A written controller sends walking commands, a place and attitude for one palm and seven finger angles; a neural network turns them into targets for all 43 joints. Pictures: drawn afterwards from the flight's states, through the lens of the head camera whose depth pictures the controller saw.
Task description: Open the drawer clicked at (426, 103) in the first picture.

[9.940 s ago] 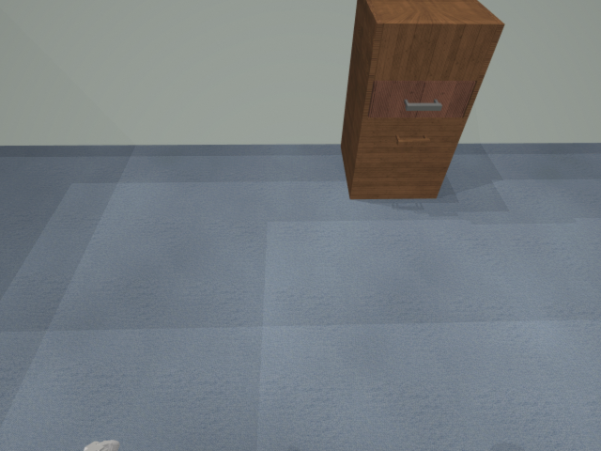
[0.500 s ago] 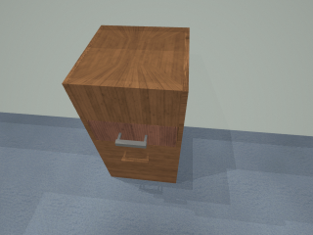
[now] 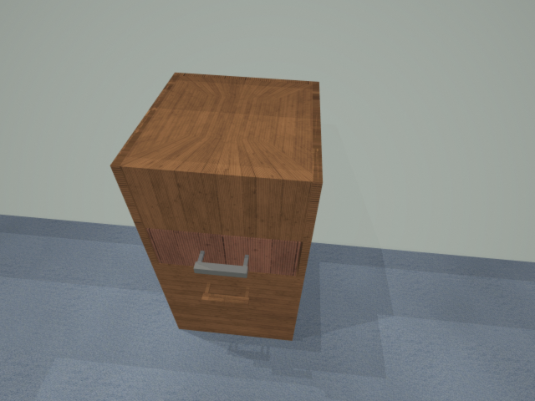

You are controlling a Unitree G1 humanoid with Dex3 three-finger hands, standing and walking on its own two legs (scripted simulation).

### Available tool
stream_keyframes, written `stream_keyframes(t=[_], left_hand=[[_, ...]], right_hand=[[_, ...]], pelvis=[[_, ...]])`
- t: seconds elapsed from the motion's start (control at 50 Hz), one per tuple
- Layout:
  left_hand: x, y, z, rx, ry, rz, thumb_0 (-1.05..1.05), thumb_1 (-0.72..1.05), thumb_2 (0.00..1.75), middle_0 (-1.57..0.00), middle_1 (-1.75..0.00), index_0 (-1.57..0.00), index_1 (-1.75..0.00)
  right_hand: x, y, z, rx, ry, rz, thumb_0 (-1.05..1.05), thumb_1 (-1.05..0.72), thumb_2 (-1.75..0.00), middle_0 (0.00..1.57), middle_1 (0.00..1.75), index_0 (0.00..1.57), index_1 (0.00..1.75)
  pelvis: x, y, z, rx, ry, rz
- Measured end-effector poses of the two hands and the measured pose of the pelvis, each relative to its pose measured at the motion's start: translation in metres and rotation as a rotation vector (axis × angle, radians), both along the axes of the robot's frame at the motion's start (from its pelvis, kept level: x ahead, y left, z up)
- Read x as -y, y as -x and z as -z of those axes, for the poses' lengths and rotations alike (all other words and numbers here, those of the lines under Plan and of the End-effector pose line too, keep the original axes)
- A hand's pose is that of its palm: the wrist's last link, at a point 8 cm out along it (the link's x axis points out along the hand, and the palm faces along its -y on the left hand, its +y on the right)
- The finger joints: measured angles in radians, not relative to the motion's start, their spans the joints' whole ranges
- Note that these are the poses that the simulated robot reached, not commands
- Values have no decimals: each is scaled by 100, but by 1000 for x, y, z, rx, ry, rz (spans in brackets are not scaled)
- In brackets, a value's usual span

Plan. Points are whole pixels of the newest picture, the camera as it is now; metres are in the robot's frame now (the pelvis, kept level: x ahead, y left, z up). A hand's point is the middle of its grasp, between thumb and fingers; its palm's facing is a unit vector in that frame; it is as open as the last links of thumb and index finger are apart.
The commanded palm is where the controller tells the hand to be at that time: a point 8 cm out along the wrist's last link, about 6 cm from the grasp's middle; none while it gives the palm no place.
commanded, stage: come to a stop and stand still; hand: left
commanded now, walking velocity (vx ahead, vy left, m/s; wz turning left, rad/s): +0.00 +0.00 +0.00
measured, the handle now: (222, 263) +0.50 +0.13 -0.24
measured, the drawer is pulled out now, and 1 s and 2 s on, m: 0.00 0.00 0.00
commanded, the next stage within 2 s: look again from close up in 0.80 s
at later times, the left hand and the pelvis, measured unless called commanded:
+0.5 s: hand out of the picture +0.01 +0.21 -0.17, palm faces +0.00 -0.98 -0.18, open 7.4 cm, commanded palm none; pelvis +0.00 +0.05 +0.00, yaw -1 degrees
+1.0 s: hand out of the picture -0.04 +0.21 -0.18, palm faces +0.02 -0.99 -0.15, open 7.4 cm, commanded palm none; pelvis -0.01 +0.06 +0.00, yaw -2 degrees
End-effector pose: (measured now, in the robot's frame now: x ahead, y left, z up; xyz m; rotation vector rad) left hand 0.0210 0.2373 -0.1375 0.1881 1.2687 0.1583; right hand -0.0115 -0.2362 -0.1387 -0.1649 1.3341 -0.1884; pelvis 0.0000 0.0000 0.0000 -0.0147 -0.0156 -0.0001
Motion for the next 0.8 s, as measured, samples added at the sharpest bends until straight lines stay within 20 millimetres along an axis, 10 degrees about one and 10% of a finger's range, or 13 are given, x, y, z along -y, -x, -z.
stream_keyframes(t=[0.26,0.8], left_hand=[[-28,-30,-6,64,-5,30,0,91,90,-20,-29,-20,-30],[-26,69,10,-198,82,-39,0,91,90,-20,-29,-20,-30]], right_hand=[[-27,-35,-5,73,2,-46,1,-91,-90,20,29,20,30],[-78,23,-2,-83,-28,14,0,-91,-90,20,29,20,30]], pelvis=[[-28,0,-3,29,-7,19],[-60,8,-5,35,-8,23]])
